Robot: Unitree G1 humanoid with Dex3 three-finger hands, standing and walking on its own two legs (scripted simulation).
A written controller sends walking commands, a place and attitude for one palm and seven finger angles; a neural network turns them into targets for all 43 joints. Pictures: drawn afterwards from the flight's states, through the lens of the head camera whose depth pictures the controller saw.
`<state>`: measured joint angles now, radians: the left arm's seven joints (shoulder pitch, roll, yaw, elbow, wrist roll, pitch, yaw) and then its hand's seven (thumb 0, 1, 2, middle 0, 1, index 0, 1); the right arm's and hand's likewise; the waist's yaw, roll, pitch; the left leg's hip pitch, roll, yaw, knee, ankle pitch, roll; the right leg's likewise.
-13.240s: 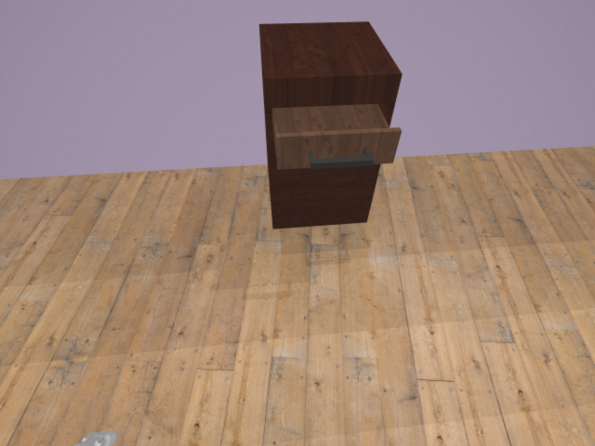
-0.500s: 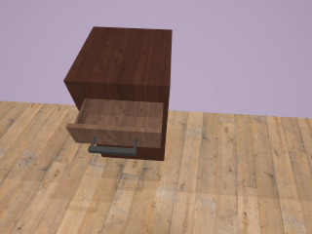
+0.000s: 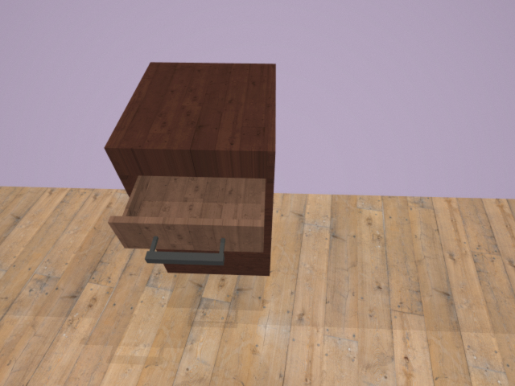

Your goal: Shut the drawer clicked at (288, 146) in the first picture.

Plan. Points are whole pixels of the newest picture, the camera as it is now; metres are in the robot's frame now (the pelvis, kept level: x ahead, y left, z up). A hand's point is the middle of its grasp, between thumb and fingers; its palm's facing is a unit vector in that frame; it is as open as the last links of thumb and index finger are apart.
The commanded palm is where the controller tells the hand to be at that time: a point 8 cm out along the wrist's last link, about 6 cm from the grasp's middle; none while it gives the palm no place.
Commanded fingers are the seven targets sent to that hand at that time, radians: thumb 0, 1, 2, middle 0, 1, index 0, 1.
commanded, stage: look again from close up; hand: left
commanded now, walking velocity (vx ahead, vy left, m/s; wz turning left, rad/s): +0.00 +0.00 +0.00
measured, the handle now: (187, 250) +0.46 +0.22 -0.23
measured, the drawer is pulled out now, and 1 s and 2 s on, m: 0.16 0.16 0.16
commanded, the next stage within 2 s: raise the hand and make a fist in 0.40 s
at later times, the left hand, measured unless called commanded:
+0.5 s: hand out of the picture +0.05 +0.19 -0.17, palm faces +0.01 -0.97 -0.22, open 7.4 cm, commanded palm +0.12 +0.24 -0.07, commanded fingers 0.00 0.90 0.90 -0.22 -0.32 -0.22 -0.32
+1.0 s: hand (160, 380) +0.15 +0.18 -0.12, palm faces +0.08 -1.00 -0.02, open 5.6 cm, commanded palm +0.16 +0.23 -0.09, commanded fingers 0.00 0.90 0.90 -0.72 -0.86 -0.72 -0.86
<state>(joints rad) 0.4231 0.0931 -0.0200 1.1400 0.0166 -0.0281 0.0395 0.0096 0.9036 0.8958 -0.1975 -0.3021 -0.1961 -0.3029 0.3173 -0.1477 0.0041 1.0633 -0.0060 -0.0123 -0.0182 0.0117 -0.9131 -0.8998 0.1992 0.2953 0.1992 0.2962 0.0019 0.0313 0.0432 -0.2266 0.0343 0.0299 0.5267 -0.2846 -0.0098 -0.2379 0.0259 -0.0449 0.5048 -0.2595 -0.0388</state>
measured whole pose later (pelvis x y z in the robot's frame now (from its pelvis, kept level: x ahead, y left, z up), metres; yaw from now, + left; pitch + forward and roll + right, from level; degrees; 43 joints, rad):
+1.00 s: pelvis -0.04 -0.01 -0.12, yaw +2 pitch +17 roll +0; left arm 0.39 0.18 0.10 0.15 -0.20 -0.55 -0.24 0.02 0.90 0.90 -0.53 -0.66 -0.53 -0.66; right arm 0.08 -0.27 -0.06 0.44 0.00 -0.26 -0.01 0.01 -0.90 -0.90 0.20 0.30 0.20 0.30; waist 0.05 -0.06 -0.14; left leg -1.06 0.02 -0.02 1.34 -0.58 -0.02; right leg -1.06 -0.02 -0.09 1.33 -0.58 -0.06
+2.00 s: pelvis -0.03 +0.02 -0.14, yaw +1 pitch +25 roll -3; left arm 0.08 0.19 0.05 0.18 -0.16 -0.42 -0.15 0.02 0.90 0.90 -1.38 -1.59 -1.38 -1.59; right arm 0.16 -0.22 0.02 0.49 -0.01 -0.10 -0.01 0.01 -0.90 -0.90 0.21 0.30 0.21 0.30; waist -0.01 0.01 -0.18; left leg -1.24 0.01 -0.01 1.43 -0.62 0.02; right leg -1.22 -0.03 -0.08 1.38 -0.58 -0.01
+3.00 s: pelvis -0.04 +0.01 -0.18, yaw +1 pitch +29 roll -2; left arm -0.15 0.22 0.14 0.40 -0.17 -0.49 -0.16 0.02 0.90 0.90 -1.40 -1.60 -1.39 -1.60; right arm 0.16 -0.26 0.01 0.55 -0.01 -0.05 0.00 0.01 -0.90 -0.90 0.20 0.30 0.20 0.30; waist -0.04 0.02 -0.20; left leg -1.41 0.02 -0.01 1.55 -0.64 0.01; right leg -1.40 -0.02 -0.08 1.51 -0.61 -0.03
